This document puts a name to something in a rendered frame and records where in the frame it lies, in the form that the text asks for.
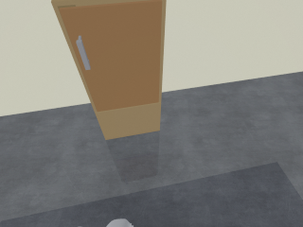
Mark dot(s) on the handle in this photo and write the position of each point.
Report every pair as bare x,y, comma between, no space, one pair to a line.
83,53

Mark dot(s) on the cupboard door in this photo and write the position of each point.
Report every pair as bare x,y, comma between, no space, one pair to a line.
122,42

